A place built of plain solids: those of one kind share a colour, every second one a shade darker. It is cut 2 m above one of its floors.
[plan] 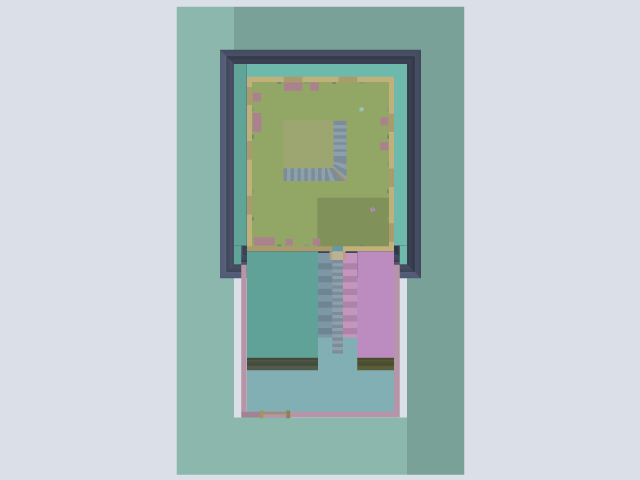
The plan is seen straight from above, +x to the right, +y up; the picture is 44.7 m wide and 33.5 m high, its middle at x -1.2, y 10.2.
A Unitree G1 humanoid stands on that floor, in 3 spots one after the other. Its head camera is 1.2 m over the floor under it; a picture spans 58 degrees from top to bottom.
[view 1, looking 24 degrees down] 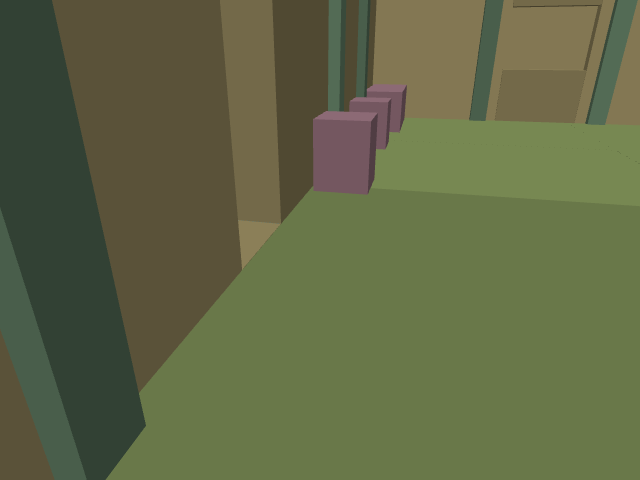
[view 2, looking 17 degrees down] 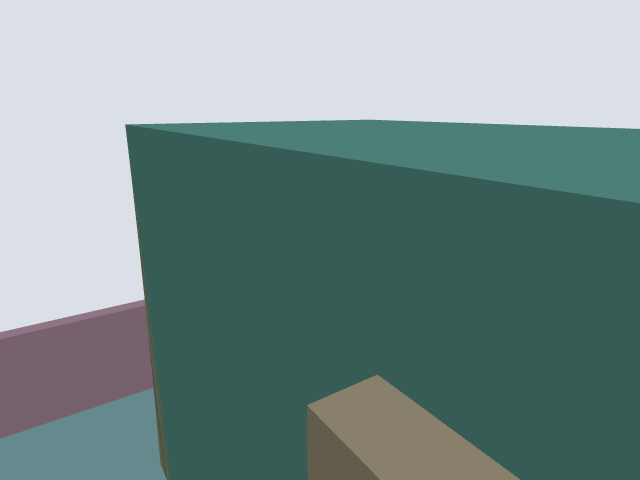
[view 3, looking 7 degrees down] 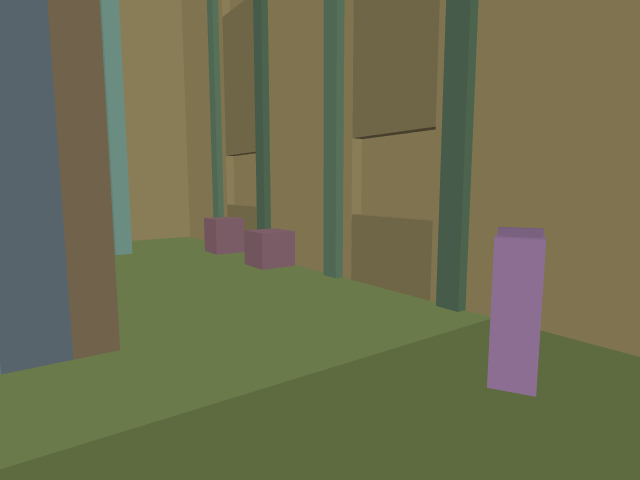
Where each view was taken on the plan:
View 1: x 2.51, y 10.72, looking -167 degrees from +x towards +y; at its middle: floor_storey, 2.95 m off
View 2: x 0.03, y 9.41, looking -124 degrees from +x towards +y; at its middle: wall_court_mass_right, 2.57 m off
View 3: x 0.03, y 10.96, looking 54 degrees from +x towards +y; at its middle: wall_storey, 6.13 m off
